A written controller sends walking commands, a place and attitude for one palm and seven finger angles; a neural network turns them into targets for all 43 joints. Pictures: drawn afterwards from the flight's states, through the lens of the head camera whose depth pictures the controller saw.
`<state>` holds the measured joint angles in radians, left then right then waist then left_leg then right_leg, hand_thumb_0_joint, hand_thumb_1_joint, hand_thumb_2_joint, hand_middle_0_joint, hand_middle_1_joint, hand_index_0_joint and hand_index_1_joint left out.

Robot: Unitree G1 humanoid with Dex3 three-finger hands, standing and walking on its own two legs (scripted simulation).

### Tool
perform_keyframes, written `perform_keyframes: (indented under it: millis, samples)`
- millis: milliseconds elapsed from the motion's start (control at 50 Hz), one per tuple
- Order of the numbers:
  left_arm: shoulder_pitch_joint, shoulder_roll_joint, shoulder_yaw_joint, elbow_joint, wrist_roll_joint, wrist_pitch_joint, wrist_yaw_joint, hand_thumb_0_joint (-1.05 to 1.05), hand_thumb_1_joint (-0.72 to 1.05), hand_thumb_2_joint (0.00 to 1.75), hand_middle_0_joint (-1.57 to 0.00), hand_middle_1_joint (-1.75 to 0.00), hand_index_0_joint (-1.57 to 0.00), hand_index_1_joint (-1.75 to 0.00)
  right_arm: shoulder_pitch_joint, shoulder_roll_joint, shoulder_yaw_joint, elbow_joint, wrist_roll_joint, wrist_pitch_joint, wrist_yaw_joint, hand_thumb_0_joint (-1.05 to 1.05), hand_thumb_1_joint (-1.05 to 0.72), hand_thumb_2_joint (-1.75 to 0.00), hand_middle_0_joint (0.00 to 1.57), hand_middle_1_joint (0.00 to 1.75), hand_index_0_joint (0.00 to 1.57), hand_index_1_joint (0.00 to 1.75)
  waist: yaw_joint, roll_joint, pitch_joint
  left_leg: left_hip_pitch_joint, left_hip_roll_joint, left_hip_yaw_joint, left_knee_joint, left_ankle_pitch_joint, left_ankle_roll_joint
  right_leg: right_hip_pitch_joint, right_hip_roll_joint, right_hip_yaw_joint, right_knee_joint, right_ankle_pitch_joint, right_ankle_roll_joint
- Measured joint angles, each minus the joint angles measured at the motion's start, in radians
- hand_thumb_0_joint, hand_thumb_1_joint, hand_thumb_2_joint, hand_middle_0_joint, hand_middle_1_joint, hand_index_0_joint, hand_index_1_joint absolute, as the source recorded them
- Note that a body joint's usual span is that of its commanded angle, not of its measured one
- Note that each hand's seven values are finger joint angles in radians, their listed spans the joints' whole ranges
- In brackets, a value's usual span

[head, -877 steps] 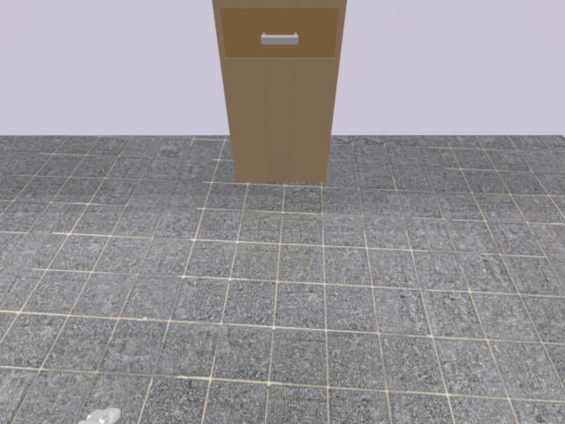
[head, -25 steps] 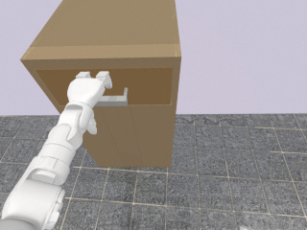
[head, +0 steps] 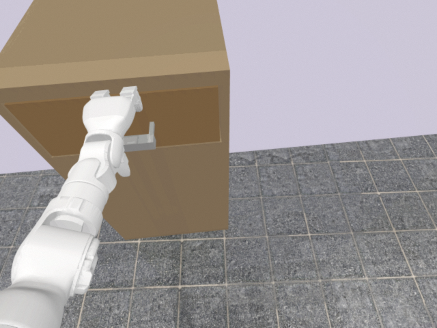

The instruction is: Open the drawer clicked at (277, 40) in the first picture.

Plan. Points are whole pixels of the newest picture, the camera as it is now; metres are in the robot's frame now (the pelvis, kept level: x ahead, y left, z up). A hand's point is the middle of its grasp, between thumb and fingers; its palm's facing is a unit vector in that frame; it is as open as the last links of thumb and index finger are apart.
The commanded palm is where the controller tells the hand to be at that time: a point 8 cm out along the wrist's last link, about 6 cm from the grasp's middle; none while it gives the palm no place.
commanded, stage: move the hooked fingers above the handle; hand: left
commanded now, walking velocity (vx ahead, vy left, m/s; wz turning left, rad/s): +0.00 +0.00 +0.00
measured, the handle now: (124, 136) +0.52 +0.20 +0.01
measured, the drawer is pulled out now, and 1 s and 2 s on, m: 0.00 0.00 0.00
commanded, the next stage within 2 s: none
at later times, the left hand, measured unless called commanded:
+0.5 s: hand (104, 136) +0.48 +0.21 +0.06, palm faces -0.02 -0.01 -1.00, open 13.9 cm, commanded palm +0.45 +0.21 +0.12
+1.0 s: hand (105, 136) +0.47 +0.21 +0.07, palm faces +0.01 -0.02 -1.00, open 13.8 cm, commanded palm +0.44 +0.21 +0.13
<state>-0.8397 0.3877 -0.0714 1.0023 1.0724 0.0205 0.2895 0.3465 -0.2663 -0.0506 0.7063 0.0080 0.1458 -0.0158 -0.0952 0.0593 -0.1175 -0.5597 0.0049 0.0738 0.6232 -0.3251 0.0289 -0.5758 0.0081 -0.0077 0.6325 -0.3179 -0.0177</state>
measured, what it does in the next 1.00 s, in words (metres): stands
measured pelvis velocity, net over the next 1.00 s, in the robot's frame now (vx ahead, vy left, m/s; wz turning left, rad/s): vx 0.01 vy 0.00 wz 0.00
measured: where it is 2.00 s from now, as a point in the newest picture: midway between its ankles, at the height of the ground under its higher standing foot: outside the picture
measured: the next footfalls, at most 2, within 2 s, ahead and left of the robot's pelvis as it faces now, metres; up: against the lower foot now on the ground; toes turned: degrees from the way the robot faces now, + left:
none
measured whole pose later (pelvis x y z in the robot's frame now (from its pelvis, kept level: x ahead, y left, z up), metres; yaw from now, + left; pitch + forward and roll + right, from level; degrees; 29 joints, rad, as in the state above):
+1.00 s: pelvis +0.01 +0.00 +0.00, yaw +0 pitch +14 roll +0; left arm -0.78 0.39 -0.06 0.96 1.05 0.08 0.28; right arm 0.31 -0.24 -0.04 0.70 0.01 0.16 0.00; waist -0.07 0.07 -0.13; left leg -0.53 0.00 0.07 0.61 -0.33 0.04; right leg -0.54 0.00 0.00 0.61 -0.32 -0.01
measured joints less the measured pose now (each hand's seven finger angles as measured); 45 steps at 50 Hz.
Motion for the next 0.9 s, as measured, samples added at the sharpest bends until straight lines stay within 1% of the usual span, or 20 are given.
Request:
perform_keyframes:
  millis: [60, 100, 160, 220, 260, 300, 340, 400, 460, 520, 560, 620, 680, 720, 780, 840, 900]
  samples:
    - [0.006, 0.019, 0.006, 0.034, -0.006, 0.042, -0.017, 0.0, -0.49, 0.3, -0.36, -1.23, -0.33, -1.22, -0.005, 0.006, 0.006, -0.007, 0.009, 0.004, -0.004, 0.01, -0.9, -0.9, 0.2, 0.3, 0.2, 0.3, -0.004, 0.001, 0.004, 0.01, 0.002, 0.004, -0.011, 0.006, -0.001, 0.008, 0.002, 0.004, -0.009, 0.006, 0.0]
    - [0.012, 0.034, 0.005, 0.037, -0.016, 0.046, -0.04, 0.0, -0.49, 0.3, -0.35, -1.22, -0.33, -1.21, -0.005, 0.012, 0.008, -0.012, 0.012, 0.0, -0.009, 0.01, -0.9, -0.9, 0.2, 0.3, 0.2, 0.3, -0.004, -0.002, 0.011, 0.017, 0.002, 0.001, -0.019, 0.011, -0.001, 0.016, 0.003, 0.001, -0.016, 0.01, -0.001]
    - [0.037, 0.049, -0.007, -0.002, -0.03, 0.012, -0.076, 0.0, -0.49, 0.3, -0.34, -1.21, -0.32, -1.21, 0.002, 0.017, 0.002, -0.019, 0.01, -0.008, -0.016, 0.01, -0.9, -0.9, 0.2, 0.3, 0.2, 0.3, 0.006, -0.005, 0.015, 0.028, 0.001, -0.008, -0.027, 0.017, -0.003, 0.032, 0.002, -0.008, -0.03, 0.015, -0.003]
    - [0.051, 0.045, -0.046, -0.051, -0.038, -0.038, -0.093, 0.0, -0.49, 0.3, -0.33, -1.21, -0.32, -1.21, 0.008, 0.015, -0.007, -0.014, 0.007, -0.016, -0.018, 0.0, -0.9, -0.9, 0.2, 0.3, 0.2, 0.3, 0.02, -0.008, 0.013, 0.035, -0.003, -0.022, -0.025, 0.016, -0.003, 0.049, -0.002, -0.022, -0.035, 0.012, -0.003]
    - [0.052, 0.032, -0.064, -0.07, -0.038, -0.067, -0.087, 0.0, -0.49, 0.3, -0.33, -1.2, -0.32, -1.2, 0.005, 0.011, -0.01, -0.008, 0.006, -0.019, -0.017, 0.0, -0.9, -0.9, 0.2, 0.3, 0.2, 0.3, 0.028, -0.01, 0.011, 0.038, -0.005, -0.029, -0.019, 0.013, -0.003, 0.055, -0.005, -0.029, -0.032, 0.008, -0.003]
    - [0.041, 0.018, -0.08, -0.07, -0.037, -0.08, -0.072, 0.0, -0.49, 0.3, -0.33, -1.2, -0.32, -1.2, -0.005, 0.006, -0.01, -0.002, 0.006, -0.022, -0.013, 0.0, -0.9, -0.9, 0.2, 0.3, 0.2, 0.3, 0.029, -0.013, 0.01, 0.035, -0.008, -0.035, -0.012, 0.01, -0.002, 0.056, -0.008, -0.034, -0.026, 0.003, -0.002]
    - [0.028, 0.005, -0.071, -0.057, -0.029, -0.082, -0.05, 0.0, -0.49, 0.3, -0.32, -1.2, -0.32, -1.2, -0.02, 0.003, -0.006, 0.0, 0.005, -0.024, -0.009, 0.0, -0.9, -0.9, 0.2, 0.3, 0.2, 0.3, 0.026, -0.017, 0.008, 0.029, -0.01, -0.035, -0.005, 0.007, -0.001, 0.049, -0.01, -0.034, -0.018, 0.0, -0.002]
    - [0.006, 0.007, -0.044, -0.021, -0.017, -0.055, -0.018, 0.0, -0.49, 0.3, -0.32, -1.2, -0.32, -1.2, -0.043, 0.001, 0.003, -0.01, 0.004, -0.025, -0.007, 0.0, -0.9, -0.9, 0.2, 0.3, 0.2, 0.3, 0.013, -0.02, 0.006, 0.015, -0.009, -0.029, 0.002, 0.005, 0.0, 0.031, -0.009, -0.029, -0.007, -0.001, -0.002]
    - [-0.019, 0.027, -0.021, 0.021, -0.006, -0.011, -0.007, 0.0, -0.49, 0.3, -0.32, -1.2, -0.32, -1.2, -0.056, 0.004, 0.009, -0.023, 0.004, -0.025, -0.007, 0.0, -0.9, -0.9, 0.2, 0.3, 0.2, 0.3, 0.003, -0.018, 0.008, 0.001, -0.007, -0.022, 0.006, 0.005, 0.0, 0.013, -0.007, -0.021, -0.002, 0.0, -0.001]
    - [-0.026, 0.049, -0.01, 0.047, -0.013, 0.021, -0.029, 0.0, -0.49, 0.3, -0.32, -1.2, -0.32, -1.2, -0.051, 0.007, 0.012, -0.031, 0.005, -0.022, -0.01, 0.0, -0.9, -0.9, 0.2, 0.3, 0.2, 0.3, 0.001, -0.014, 0.009, -0.005, -0.005, -0.017, 0.003, 0.005, 0.001, 0.006, -0.005, -0.016, -0.006, 0.003, 0.001]
    - [-0.018, 0.059, -0.016, 0.043, -0.025, 0.024, -0.058, 0.0, -0.49, 0.3, -0.32, -1.2, -0.32, -1.2, -0.039, 0.009, 0.009, -0.032, 0.006, -0.018, -0.011, 0.0, -0.9, -0.9, 0.2, 0.3, 0.2, 0.3, 0.005, -0.011, 0.008, -0.002, -0.004, -0.016, -0.001, 0.004, 0.002, 0.01, -0.004, -0.015, -0.012, 0.004, 0.002]
    - [0.007, 0.055, -0.043, 0.006, -0.047, -0.005, -0.103, 0.0, -0.49, 0.3, -0.32, -1.2, -0.32, -1.2, -0.013, 0.012, 0.002, -0.025, 0.004, -0.015, -0.012, 0.0, -0.9, -0.9, 0.2, 0.3, 0.2, 0.3, 0.014, -0.009, 0.008, 0.009, -0.005, -0.022, -0.004, 0.001, 0.003, 0.026, -0.005, -0.021, -0.022, 0.002, 0.004]
    - [0.034, 0.037, -0.066, -0.047, -0.054, -0.059, -0.122, 0.0, -0.49, 0.3, -0.32, -1.2, -0.32, -1.2, 0.005, 0.013, -0.004, -0.013, 0.001, -0.012, -0.013, 0.0, -0.9, -0.9, 0.2, 0.3, 0.2, 0.3, 0.021, -0.012, 0.008, 0.016, -0.008, -0.028, 0.0, -0.006, 0.004, 0.039, -0.007, -0.027, -0.024, -0.004, 0.005]
    - [0.044, 0.023, -0.069, -0.077, -0.047, -0.097, -0.113, 0.0, -0.49, 0.3, -0.32, -1.2, -0.32, -1.2, 0.009, 0.013, -0.007, -0.007, -0.002, -0.012, -0.011, 0.0, -0.9, -0.9, 0.2, 0.3, 0.2, 0.3, 0.022, -0.014, 0.007, 0.016, -0.009, -0.031, 0.007, -0.012, 0.005, 0.04, -0.009, -0.029, -0.019, -0.01, 0.006]
    - [0.048, 0.005, -0.049, -0.104, -0.027, -0.123, -0.063, 0.0, -0.49, 0.3, -0.32, -1.2, -0.32, -1.2, 0.004, 0.013, -0.01, 0.0, -0.008, -0.012, -0.004, 0.0, -0.9, -0.9, 0.2, 0.3, 0.2, 0.3, 0.019, -0.013, 0.002, 0.005, -0.011, -0.028, 0.019, -0.019, 0.006, 0.027, -0.011, -0.026, -0.005, -0.017, 0.007]
    - [0.04, -0.007, -0.026, -0.093, -0.014, -0.102, -0.009, 0.0, -0.49, 0.3, -0.35, -1.22, -0.32, -1.2, -0.007, 0.012, -0.011, 0.003, -0.013, -0.01, 0.009, 0.0, -0.9, -0.9, 0.2, 0.3, 0.2, 0.3, 0.017, -0.005, -0.007, -0.006, -0.011, -0.02, 0.026, -0.023, 0.006, 0.011, -0.011, -0.018, 0.007, -0.02, 0.008]
    - [0.04, -0.024, -0.008, -0.067, -0.003, -0.034, 0.025, 0.0, -0.49, 0.3, -0.38, -1.23, -0.32, -1.2, -0.024, 0.012, -0.005, 0.004, -0.013, -0.002, 0.02, 0.0, -0.9, -0.9, 0.2, 0.3, 0.2, 0.3, 0.02, 0.006, -0.01, -0.004, -0.009, -0.009, 0.02, -0.02, 0.008, 0.006, -0.008, -0.007, 0.006, -0.016, 0.009]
